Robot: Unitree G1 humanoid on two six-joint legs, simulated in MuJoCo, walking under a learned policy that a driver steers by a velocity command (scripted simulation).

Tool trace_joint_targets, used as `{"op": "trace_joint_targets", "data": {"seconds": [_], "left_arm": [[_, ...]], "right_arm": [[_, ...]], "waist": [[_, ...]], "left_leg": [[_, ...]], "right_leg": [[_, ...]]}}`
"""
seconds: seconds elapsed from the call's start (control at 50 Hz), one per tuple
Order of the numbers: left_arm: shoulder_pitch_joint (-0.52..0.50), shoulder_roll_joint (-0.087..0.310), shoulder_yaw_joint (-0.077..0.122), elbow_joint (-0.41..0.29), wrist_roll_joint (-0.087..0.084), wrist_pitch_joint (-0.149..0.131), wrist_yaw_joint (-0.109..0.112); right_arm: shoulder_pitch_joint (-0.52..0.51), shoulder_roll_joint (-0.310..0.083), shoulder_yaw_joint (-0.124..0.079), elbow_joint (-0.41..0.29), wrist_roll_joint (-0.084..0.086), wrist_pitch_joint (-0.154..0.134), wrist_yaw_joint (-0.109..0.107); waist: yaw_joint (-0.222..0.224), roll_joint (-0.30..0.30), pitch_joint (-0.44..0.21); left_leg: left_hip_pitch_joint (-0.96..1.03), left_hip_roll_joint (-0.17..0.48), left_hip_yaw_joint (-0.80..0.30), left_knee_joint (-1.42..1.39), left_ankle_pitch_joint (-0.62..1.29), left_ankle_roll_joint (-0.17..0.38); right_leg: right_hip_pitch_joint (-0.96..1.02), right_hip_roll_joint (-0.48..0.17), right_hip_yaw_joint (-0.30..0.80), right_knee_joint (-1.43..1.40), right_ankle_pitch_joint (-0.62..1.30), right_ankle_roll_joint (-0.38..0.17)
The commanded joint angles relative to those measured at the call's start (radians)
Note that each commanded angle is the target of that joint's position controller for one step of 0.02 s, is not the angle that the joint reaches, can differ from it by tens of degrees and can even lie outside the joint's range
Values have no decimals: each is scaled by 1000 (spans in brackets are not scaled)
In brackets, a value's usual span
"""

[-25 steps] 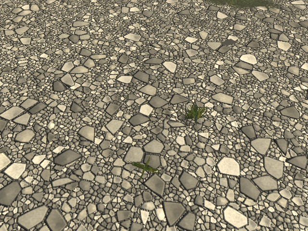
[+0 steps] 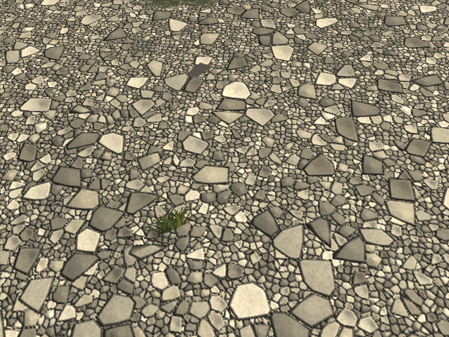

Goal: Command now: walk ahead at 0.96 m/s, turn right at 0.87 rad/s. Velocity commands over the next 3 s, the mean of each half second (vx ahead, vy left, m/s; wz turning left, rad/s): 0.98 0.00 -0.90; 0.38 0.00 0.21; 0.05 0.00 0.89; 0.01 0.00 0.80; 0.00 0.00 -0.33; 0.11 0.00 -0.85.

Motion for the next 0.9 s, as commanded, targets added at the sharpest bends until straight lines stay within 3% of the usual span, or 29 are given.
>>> {"op": "trace_joint_targets", "data": {"seconds": [0.02, 0.06, 0.12, 0.16, 0.2, 0.22, 0.24, 0.26, 0.28, 0.3, 0.32, 0.34, 0.38, 0.44, 0.5, 0.54, 0.58, 0.62, 0.64, 0.66, 0.68, 0.7, 0.72, 0.74, 0.76, 0.78, 0.8, 0.84, 0.9], "left_arm": [[9, 161, 41, -58, -8, -37, 11], [23, 161, 45, -48, -9, -38, 13], [62, 176, 53, -18, -18, -42, 15], [38, 194, 59, -12, -23, -47, 22], [-10, 236, 69, -16, -19, -51, 26], [-50, 272, 76, -22, -6, -53, 21], [-112, 257, 72, -29, 9, -62, 18], [-109, 88, 31, -49, 23, -72, 19], [45, 10, -2, -114, -45, -60, 13], [-17, 107, 1, -69, -8, -42, 23], [-93, 138, 10, -66, 12, -29, 12], [-141, 137, 11, -66, 22, -18, 0], [-193, 86, 1, -98, 35, 9, -29], [-288, 22, -27, -159, 40, 31, -50], [-375, 23, -44, -209, 37, 22, -56], [-448, 7, -61, -214, 40, 1, -67], [-448, -15, -72, -189, 43, -18, -77], [-314, 33, -56, -130, 61, -28, -59], [-168, 58, -45, -74, 70, -34, -43], [-49, 97, -32, -24, 88, -43, -24], [-23, 179, -18, -5, 102, -48, -5], [-10, 206, -1, -39, 75, -56, 0], [-66, 187, 16, -62, 17, -38, 11], [-160, 122, -5, -59, 4, -37, 17], [-203, 58, -20, -48, 12, -38, 22], [-212, 27, -29, -43, 14, -38, 33], [-199, 20, -31, -34, 10, -38, 42], [-213, 34, -20, -28, 7, -48, 44], [-277, 15, -20, -35, 10, -50, 47]], "right_arm": [[-116, -98, -16, -107, 2, 20, 8], [-218, -84, -4, -141, 16, 14, 14], [-298, -72, 6, -170, 34, 4, 15], [-291, -93, 0, -175, 42, 1, 6], [-128, -153, -26, -129, 49, 1, -16], [46, -208, -51, -88, 60, 0, -35], [283, -250, -78, -27, 60, 1, -60], [460, -299, -98, 6, 27, -5, -83], [313, -361, -109, -24, -5, -5, -70], [174, -250, -105, -55, 11, 0, -58], [114, -163, -83, -56, 20, 2, -54], [122, -125, -75, -29, 16, 1, -49], [173, -105, -66, 37, 23, -15, -48], [224, -67, -55, 106, 52, -47, -24], [176, -91, -55, 119, 47, -66, -16], [165, -92, -50, 133, 56, -72, -12], [253, -148, -56, 178, 65, -74, -14], [276, -217, -68, 207, 80, -53, -28], [279, -217, -64, 222, 88, -39, -36], [269, -207, -60, 222, 104, -31, -38], [325, -103, -46, 198, 101, -21, -35], [525, -39, -30, 203, 160, -3, -54], [421, -130, -53, 196, 137, 8, -65], [343, -127, -56, 177, 122, 11, -59], [301, -111, -59, 177, 98, 19, -56], [293, -95, -62, 186, 79, 37, -47], [313, -71, -67, 189, 63, 62, -38], [317, -23, -71, 173, 59, 90, -30], [243, -1, -77, 124, 54, 109, -25]], "waist": [[-13, -25, 98], [15, -33, 121], [62, -81, 80], [48, -87, 49], [-34, -82, -69], [-135, -87, -166], [-259, -76, -249], [-276, 125, -349], [-97, 464, -455], [-102, 247, -318], [-98, 118, -199], [-96, 7, -119], [-66, 29, -25], [-41, 38, 40], [5, 30, 117], [-1, -20, 154], [-18, 1, 117], [49, 63, 15], [119, 85, -57], [180, 88, -107], [118, -92, -228], [52, -194, -550], [82, -64, -572], [33, -69, -385], [3, -34, -240], [-15, -53, -157], [-34, -68, -132], [-75, -75, -129], [-105, -135, -88]], "left_leg": [[-154, 0, 66, -150, 58, -39], [-128, -30, 87, -328, 183, -54], [-20, -85, 103, -533, 344, -39], [86, -103, 78, -623, 381, -15], [364, -158, 62, -656, 297, 5], [558, -153, 56, -624, 207, 11], [787, -92, 37, -603, 108, 19], [989, 147, -219, -623, -276, 37], [1059, 387, -839, -897, -477, 122], [905, 319, -803, -943, -632, 146], [768, 281, -610, -924, -523, 148], [660, 252, -477, -928, -333, 146], [536, 208, -273, -958, -136, 128], [482, 187, -97, -1019, 81, 112], [403, 141, 94, -1074, 380, 112], [322, 58, 242, -1095, 638, 86], [354, 72, 242, -1076, 850, 97], [455, 87, 228, -875, 1085, 95], [468, 76, 210, -684, 1094, 82], [411, 29, 201, -449, 921, 62], [228, -109, 203, -49, -67, 42], [44, -186, -44, 332, -408, 35], [46, -135, -90, 294, -270, 37], [16, -83, -41, 191, -202, 30], [-4, -53, -5, 104, -181, 20], [10, -44, 7, 74, -168, 8], [81, -46, 22, 61, -150, -4], [123, -50, 48, 34, -118, -17], [83, -24, 73, -94, 7, -10]], "right_leg": [[-31, -207, 336, -326, 91, -154], [-44, -178, 310, -327, 256, -138], [22, -185, 316, -307, 536, -98], [75, -206, 330, -275, 656, -68], [102, -192, 328, -101, 930, -10], [75, -186, 331, 104, 984, 10], [-30, -149, 305, 357, 906, 20], [-203, -75, 233, 735, 202, 13], [-444, -1, 123, 964, -212, 36], [-508, -98, 96, 977, -73, 18], [-506, -145, 68, 934, 12, 24], [-490, -178, 50, 907, 32, 30], [-492, -229, 43, 867, 25, 39], [-560, -268, 39, 821, 59, 43], [-558, -239, 20, 627, 186, 57], [-374, -175, -115, 322, 324, 62], [-182, -106, -177, 193, 401, 49], [-7, -45, -167, 128, 324, 20], [135, -64, -127, 73, 378, -7], [279, -143, -73, -22, 532, -19], [505, -424, 121, 118, 1155, -46], [807, -726, 440, 244, 1699, -215], [655, -655, 343, 146, 1501, -196], [482, -589, 248, 60, 1244, -154], [343, -534, 177, 5, 1091, -106], [239, -502, 114, -42, 1050, -85], [128, -490, 60, -87, 1016, -76], [31, -482, -18, -139, 938, -88], [-36, -455, -143, -170, 798, -74]]}}
Next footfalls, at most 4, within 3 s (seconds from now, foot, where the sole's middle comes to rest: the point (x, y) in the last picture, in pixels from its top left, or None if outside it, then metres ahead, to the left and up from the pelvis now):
0.24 left None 0.48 0.09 -0.77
0.66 right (332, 254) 0.75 -0.27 -0.77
1.12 left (278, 213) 0.91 -0.10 -0.77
1.60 right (328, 214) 0.91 -0.28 -0.77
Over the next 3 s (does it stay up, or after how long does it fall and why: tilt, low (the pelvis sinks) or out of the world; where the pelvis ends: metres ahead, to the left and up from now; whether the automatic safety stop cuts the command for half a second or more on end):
stays up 0.86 -0.19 0.00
